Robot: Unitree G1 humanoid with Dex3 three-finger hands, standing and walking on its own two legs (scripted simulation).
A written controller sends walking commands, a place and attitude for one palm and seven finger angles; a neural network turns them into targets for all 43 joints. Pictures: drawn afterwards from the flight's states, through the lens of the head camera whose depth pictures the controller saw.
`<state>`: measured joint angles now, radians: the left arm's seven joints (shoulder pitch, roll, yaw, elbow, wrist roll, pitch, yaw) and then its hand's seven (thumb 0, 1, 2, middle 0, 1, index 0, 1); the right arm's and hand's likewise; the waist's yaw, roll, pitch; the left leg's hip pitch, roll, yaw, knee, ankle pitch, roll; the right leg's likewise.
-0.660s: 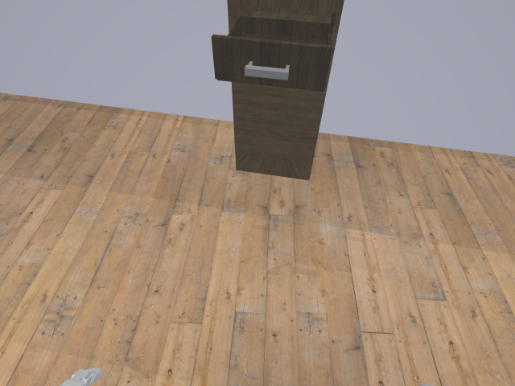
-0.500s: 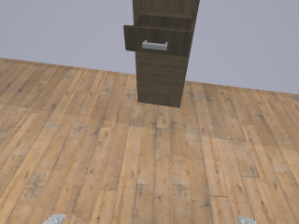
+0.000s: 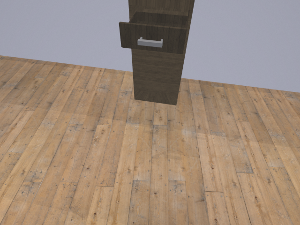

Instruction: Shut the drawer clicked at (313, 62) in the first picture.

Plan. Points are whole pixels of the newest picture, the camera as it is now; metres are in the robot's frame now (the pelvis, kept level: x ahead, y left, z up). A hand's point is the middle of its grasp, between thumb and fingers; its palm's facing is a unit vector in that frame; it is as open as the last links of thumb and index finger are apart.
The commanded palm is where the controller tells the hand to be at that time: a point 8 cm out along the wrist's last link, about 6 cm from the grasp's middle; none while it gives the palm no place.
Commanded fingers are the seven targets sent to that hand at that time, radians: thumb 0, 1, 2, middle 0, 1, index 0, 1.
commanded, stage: stand and wait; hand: left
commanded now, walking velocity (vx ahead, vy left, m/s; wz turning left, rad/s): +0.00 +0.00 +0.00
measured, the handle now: (150, 41) +1.02 +0.06 +0.01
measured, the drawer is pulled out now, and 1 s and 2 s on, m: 0.30 0.30 0.30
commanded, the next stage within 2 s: look at it before walking up in 0.16 s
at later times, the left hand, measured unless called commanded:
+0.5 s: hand out of the picture +0.06 +0.24 -0.16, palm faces -0.02 -0.95 -0.32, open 7.4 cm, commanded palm none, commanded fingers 0.00 0.90 0.90 -0.20 -0.30 -0.20 -0.30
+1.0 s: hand out of the picture +0.06 +0.24 -0.16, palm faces -0.02 -0.95 -0.31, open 7.4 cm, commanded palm none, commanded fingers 0.00 0.90 0.90 -0.20 -0.30 -0.20 -0.30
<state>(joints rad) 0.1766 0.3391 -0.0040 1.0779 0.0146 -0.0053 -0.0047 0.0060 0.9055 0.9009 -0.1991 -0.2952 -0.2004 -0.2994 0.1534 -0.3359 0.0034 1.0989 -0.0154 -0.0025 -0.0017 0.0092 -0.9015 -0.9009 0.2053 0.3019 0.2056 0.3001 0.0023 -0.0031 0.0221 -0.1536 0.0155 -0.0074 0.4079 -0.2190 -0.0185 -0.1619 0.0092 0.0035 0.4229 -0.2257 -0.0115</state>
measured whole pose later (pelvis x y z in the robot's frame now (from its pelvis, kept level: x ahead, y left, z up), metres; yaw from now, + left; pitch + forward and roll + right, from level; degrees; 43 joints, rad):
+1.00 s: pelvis +0.01 +0.00 +0.00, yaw -1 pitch -2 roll +0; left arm 0.20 0.31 0.00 1.10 0.02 0.00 0.00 0.00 0.91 0.90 -0.20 -0.29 -0.20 -0.30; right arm 0.16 -0.30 0.00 1.11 -0.02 0.00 0.00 0.01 -0.90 -0.90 0.20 0.30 0.20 0.30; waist 0.01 -0.01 0.00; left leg -0.16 0.02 0.01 0.43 -0.26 -0.02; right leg -0.16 0.02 0.02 0.42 -0.23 -0.01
